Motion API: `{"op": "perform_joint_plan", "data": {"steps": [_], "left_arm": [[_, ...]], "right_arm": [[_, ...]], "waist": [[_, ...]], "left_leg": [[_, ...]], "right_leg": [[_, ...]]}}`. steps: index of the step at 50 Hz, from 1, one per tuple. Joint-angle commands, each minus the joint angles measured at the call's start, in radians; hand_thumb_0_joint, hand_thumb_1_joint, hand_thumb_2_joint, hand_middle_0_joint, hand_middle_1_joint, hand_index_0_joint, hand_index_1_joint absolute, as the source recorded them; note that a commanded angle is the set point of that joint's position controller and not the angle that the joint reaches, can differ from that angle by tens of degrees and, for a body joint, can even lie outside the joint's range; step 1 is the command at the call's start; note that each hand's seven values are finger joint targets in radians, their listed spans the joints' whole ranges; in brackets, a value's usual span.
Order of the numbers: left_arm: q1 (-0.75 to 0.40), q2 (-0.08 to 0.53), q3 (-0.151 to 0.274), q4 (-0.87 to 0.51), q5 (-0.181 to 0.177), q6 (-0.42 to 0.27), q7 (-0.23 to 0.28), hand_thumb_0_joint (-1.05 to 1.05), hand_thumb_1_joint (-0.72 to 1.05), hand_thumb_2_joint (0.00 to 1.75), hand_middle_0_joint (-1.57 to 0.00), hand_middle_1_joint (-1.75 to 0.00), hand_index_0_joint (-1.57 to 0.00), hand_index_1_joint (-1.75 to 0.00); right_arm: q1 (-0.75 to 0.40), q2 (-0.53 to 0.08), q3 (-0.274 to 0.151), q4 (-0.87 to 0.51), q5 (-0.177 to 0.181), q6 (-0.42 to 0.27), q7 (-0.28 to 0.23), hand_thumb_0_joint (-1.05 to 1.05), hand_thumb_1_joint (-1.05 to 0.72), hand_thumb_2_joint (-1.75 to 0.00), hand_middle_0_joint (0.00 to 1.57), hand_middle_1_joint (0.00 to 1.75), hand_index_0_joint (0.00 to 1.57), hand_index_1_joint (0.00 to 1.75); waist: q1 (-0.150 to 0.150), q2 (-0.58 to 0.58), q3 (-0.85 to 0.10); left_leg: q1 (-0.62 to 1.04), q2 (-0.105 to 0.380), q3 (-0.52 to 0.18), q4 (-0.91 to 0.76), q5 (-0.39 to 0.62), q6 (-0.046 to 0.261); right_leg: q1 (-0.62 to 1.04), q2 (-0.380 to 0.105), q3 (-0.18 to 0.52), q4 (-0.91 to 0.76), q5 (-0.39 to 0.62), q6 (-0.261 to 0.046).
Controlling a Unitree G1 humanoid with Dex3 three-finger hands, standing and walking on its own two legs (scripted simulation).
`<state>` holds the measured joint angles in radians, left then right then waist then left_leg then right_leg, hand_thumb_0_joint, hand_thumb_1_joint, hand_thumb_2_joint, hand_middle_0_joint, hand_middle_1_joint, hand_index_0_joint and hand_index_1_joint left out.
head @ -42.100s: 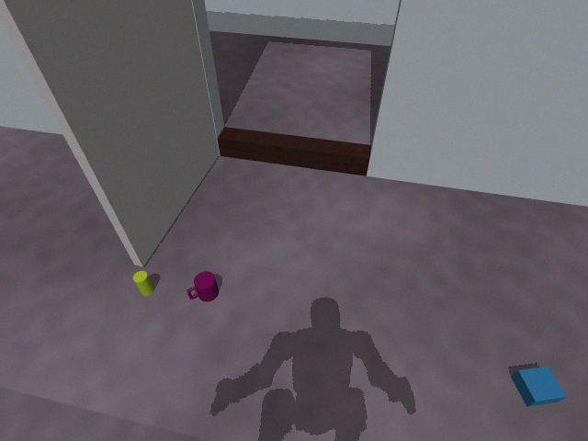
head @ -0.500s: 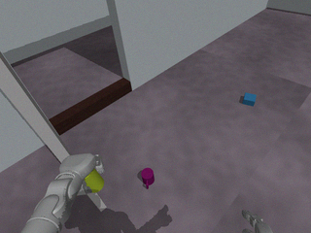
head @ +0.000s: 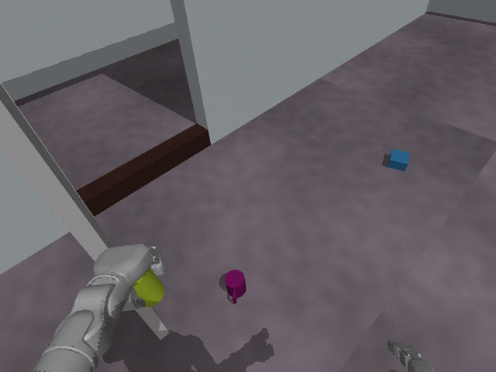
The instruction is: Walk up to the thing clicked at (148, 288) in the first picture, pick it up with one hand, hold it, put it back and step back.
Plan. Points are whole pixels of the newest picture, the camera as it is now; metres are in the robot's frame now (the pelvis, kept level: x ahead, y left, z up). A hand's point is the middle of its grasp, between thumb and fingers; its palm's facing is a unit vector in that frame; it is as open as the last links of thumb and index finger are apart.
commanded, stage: crouch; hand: left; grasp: from above
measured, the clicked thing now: (142, 283) +0.32 +0.22 -0.04
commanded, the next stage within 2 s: none
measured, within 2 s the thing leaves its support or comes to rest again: neither
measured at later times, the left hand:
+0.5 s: hand (144, 308) +0.30 +0.23 -0.12, palm faces -0.43 +0.02 -0.90, open 8.0 cm
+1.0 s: hand (172, 322) +0.36 +0.25 -0.37, palm faces -0.45 +0.01 -0.90, open 7.9 cm
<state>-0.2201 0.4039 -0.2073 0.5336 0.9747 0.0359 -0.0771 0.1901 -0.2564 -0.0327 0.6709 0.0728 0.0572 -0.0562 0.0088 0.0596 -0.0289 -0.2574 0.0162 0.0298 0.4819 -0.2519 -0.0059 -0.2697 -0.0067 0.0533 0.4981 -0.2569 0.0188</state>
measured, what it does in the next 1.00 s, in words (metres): lowers itself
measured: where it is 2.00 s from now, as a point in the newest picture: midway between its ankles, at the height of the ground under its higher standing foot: outside the picture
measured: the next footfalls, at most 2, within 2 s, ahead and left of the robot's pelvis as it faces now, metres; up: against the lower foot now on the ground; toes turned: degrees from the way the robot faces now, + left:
none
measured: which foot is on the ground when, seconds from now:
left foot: down 0.00-1.00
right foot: down 0.00-1.00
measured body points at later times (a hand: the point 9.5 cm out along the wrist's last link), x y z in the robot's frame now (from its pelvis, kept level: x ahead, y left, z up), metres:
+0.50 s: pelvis -0.02 +0.00 -0.05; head +0.04 +0.00 +0.40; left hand +0.32 +0.23 -0.07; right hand +0.11 -0.27 -0.16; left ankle +0.00 +0.12 -0.74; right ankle +0.00 -0.13 -0.74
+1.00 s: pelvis -0.08 +0.02 -0.25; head +0.10 +0.03 +0.16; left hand +0.38 +0.24 -0.32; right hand -0.06 -0.26 -0.37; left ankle +0.00 +0.13 -0.74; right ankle +0.00 -0.13 -0.74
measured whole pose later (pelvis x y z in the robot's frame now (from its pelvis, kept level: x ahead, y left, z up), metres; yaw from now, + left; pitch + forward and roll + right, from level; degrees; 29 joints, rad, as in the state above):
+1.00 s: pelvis -0.08 +0.02 -0.25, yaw -1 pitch +34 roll -4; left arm -0.82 0.52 -0.04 1.27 1.16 -0.07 0.29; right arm 0.26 -0.23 -0.04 0.74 -0.05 -0.01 0.00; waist -0.18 0.06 -0.20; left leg -1.77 0.02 -0.04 1.77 -0.60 0.02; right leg -1.73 0.02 0.01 1.72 -0.59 0.04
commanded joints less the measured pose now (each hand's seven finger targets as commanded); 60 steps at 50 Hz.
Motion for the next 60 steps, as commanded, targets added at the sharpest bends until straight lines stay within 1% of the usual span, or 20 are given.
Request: {"op": "perform_joint_plan", "data": {"steps": [1,3,4,9,12,15,23,25,29,31,36,37,39,43,45,48,52,55,57,60], "left_arm": [[-0.279,0.193,0.096,-0.189,-0.002,-0.011,0.025,0.0,0.6,0.64,-0.88,-0.83,-0.95,-0.76],[-0.309,0.208,0.105,-0.174,0.002,-0.018,0.026,0.0,0.64,0.58,-0.89,-0.86,-0.98,-0.76],[-0.312,0.22,0.118,-0.169,0.007,-0.022,0.027,0.0,0.56,0.57,-0.81,-0.8,-0.9,-0.72],[-0.281,0.18,0.1,-0.121,0.014,-0.05,0.055,0.0,0.52,0.62,-0.81,-0.8,-0.87,-0.74],[-0.26,0.163,0.101,-0.041,0.035,-0.072,0.097,0.0,0.52,0.63,-0.83,-0.78,-0.88,-0.72],[-0.338,0.167,0.107,0.023,0.071,-0.093,0.162,0.0,0.55,0.65,-0.85,-0.78,-0.91,-0.73],[-0.539,0.154,0.084,0.296,0.167,-0.111,0.333,0.0,0.58,0.63,-0.87,-0.83,-0.94,-0.76],[-0.589,0.189,0.108,0.335,0.182,-0.114,0.369,0.0,0.61,0.62,-0.9,-0.83,-0.97,-0.76],[-0.771,0.208,0.115,0.374,0.196,-0.115,0.42,0.0,0.63,0.64,-0.89,-0.87,-0.97,-0.79],[-0.76,0.216,0.126,0.462,0.199,-0.104,0.438,0.0,0.61,0.62,-0.87,-0.86,-0.95,-0.78],[-0.843,0.269,0.162,0.499,0.184,-0.076,0.454,0.0,0.58,0.64,-0.86,-0.84,-0.93,-0.77],[-0.836,0.267,0.165,0.538,0.183,-0.069,0.451,0.0,0.6,0.64,-0.88,-0.82,-0.94,-0.76],[-0.847,0.308,0.194,0.55,0.182,-0.063,0.449,0.0,0.58,0.62,-0.87,-0.8,-0.93,-0.74],[-0.894,0.345,0.215,0.574,0.173,-0.077,0.428,0.0,0.61,0.64,-0.89,-0.81,-0.96,-0.75],[-0.922,0.316,0.201,0.587,0.163,-0.092,0.416,0.0,0.6,0.63,-0.88,-0.81,-0.95,-0.74],[-0.945,0.379,0.226,0.596,0.18,-0.123,0.409,0.0,0.59,0.6,-0.86,-0.8,-0.94,-0.73],[-0.978,0.409,0.242,0.597,0.207,-0.16,0.428,0.0,0.6,0.62,-0.87,-0.79,-0.94,-0.72],[-1.018,0.43,0.259,0.587,0.23,-0.173,0.448,0.0,0.58,0.64,-0.87,-0.79,-0.94,-0.73],[-0.999,0.43,0.269,0.586,0.239,-0.171,0.459,0.0,0.58,0.58,-0.87,-0.77,-0.94,-0.7],[-1.032,0.431,0.277,0.585,0.244,-0.173,0.468,0.0,0.53,0.61,-0.85,-0.76,-0.91,-0.69]], "right_arm": [[-0.095,-0.119,-0.035,-0.154,0.007,-0.036,-0.009,0.0,-0.91,-0.9,0.2,0.3,0.2,0.3],[-0.082,-0.12,-0.035,-0.148,0.004,-0.033,-0.011,0.0,-0.93,-0.92,0.2,0.3,0.2,0.3],[-0.081,-0.12,-0.034,-0.149,0.005,-0.032,-0.012,0.0,-0.89,-0.9,0.2,0.3,0.2,0.3],[-0.065,-0.121,-0.037,-0.147,0.004,-0.026,-0.012,0.0,-0.9,-0.9,0.2,0.3,0.2,0.3],[-0.057,-0.118,-0.038,-0.14,0.0,-0.018,-0.009,0.0,-0.9,-0.9,0.2,0.3,0.2,0.3],[-0.041,-0.118,-0.041,-0.124,-0.012,-0.012,-0.003,0.0,-0.89,-0.9,0.2,0.3,0.2,0.3],[0.049,-0.145,-0.074,-0.083,-0.056,-0.012,0.03,0.0,-0.91,-0.9,0.2,0.3,0.2,0.3],[0.071,-0.151,-0.081,-0.085,-0.064,-0.014,0.037,0.0,-0.91,-0.9,0.2,0.3,0.2,0.3],[0.109,-0.164,-0.086,-0.063,-0.076,-0.029,0.038,0.0,-0.91,-0.9,0.2,0.3,0.2,0.3],[0.127,-0.173,-0.09,-0.048,-0.081,-0.039,0.034,0.0,-0.91,-0.9,0.2,0.3,0.2,0.3],[0.147,-0.182,-0.092,-0.03,-0.098,-0.065,0.025,0.0,-0.9,-0.9,0.2,0.3,0.2,0.3],[0.148,-0.183,-0.091,-0.021,-0.1,-0.068,0.025,0.0,-0.9,-0.9,0.2,0.3,0.2,0.3],[0.15,-0.184,-0.092,-0.017,-0.106,-0.075,0.024,0.0,-0.9,-0.9,0.2,0.3,0.2,0.3],[0.165,-0.186,-0.087,-0.016,-0.11,-0.083,0.028,0.0,-0.9,-0.9,0.2,0.3,0.2,0.3],[0.161,-0.185,-0.085,-0.014,-0.112,-0.09,0.034,0.0,-0.9,-0.9,0.2,0.3,0.2,0.3],[0.172,-0.197,-0.077,-0.005,-0.114,-0.1,0.045,0.0,-0.9,-0.9,0.2,0.3,0.2,0.3],[0.177,-0.199,-0.059,0.002,-0.125,-0.11,0.061,0.0,-0.89,-0.9,0.2,0.3,0.2,0.3],[0.193,-0.21,-0.053,0.022,-0.135,-0.118,0.075,0.0,-0.9,-0.9,0.2,0.3,0.2,0.3],[0.211,-0.213,-0.051,0.031,-0.145,-0.121,0.087,0.0,-0.9,-0.9,0.2,0.3,0.2,0.3],[0.223,-0.223,-0.053,0.05,-0.156,-0.124,0.106,0.0,-0.91,-0.9,0.2,0.3,0.2,0.3]], "waist": [[0.012,-0.057,-0.214],[0.001,-0.051,-0.211],[0.005,-0.055,-0.21],[-0.004,-0.081,-0.205],[-0.014,-0.097,-0.176],[-0.028,-0.101,-0.178],[-0.087,-0.071,-0.339],[-0.084,-0.061,-0.415],[-0.117,0.036,-0.526],[-0.121,0.027,-0.539],[-0.129,0.064,-0.68],[-0.144,0.062,-0.674],[-0.134,0.066,-0.702],[-0.157,0.052,-0.701],[-0.18,0.054,-0.699],[-0.186,0.054,-0.706],[-0.198,0.095,-0.732],[-0.203,0.168,-0.784],[-0.194,0.2,-0.857],[-0.213,0.238,-0.869]], "left_leg": [[0.123,-0.031,0.004,-0.043,0.254,0.021],[0.124,-0.028,0.005,-0.043,0.257,0.021],[0.121,-0.027,0.0,-0.042,0.261,0.021],[0.117,-0.028,0.004,-0.026,0.277,0.021],[0.076,-0.031,0.003,-0.001,0.258,0.021],[-0.019,-0.037,0.005,0.081,0.213,0.02],[-0.364,-0.034,-0.002,0.449,0.121,0.014],[-0.466,-0.038,0.002,0.531,0.078,0.019],[-0.568,-0.029,-0.017,0.648,-0.017,0.016],[-0.647,-0.022,-0.036,0.691,-0.073,0.014],[-0.781,-0.012,-0.063,0.824,-0.128,0.014],[-0.824,-0.011,-0.068,0.851,-0.13,0.015],[-0.893,-0.015,-0.072,0.883,-0.172,0.014],[-1.037,-0.019,-0.071,0.96,-0.285,0.02],[-1.083,-0.021,-0.081,1.0,-0.347,0.022],[-1.131,-0.021,-0.103,1.059,-0.384,0.024],[-1.194,-0.026,-0.104,1.133,-0.405,0.025],[-1.157,-0.021,-0.112,1.175,-0.338,0.013],[-1.103,-0.02,-0.104,1.223,-0.208,0.013],[-1.085,-0.015,-0.113,1.273,-0.111,0.006]], "right_leg": [[0.052,0.036,-0.042,-0.067,0.224,-0.025],[0.045,0.039,-0.042,-0.064,0.226,-0.027],[0.046,0.04,-0.046,-0.063,0.229,-0.026],[0.028,0.04,-0.045,-0.052,0.242,-0.028],[-0.013,0.035,-0.048,-0.031,0.227,-0.027],[-0.106,0.029,-0.046,0.028,0.196,-0.023],[-0.451,0.034,-0.044,0.362,0.109,-0.032],[-0.503,0.03,-0.043,0.434,0.074,-0.031],[-0.7,0.037,-0.06,0.568,-0.014,-0.042],[-0.783,0.039,-0.073,0.633,-0.066,-0.048],[-0.931,0.036,-0.087,0.793,-0.118,-0.055],[-0.966,0.036,-0.09,0.824,-0.12,-0.055],[-0.997,0.038,-0.095,0.869,-0.154,-0.057],[-1.084,0.039,-0.099,0.94,-0.249,-0.061],[-1.156,0.042,-0.105,0.976,-0.306,-0.063],[-1.246,0.04,-0.115,1.039,-0.339,-0.064],[-1.328,0.035,-0.121,1.106,-0.354,-0.061],[-1.399,0.029,-0.131,1.174,-0.295,-0.064],[-1.395,0.029,-0.137,1.213,-0.207,-0.066],[-1.448,0.026,-0.147,1.265,-0.154,-0.064]]}}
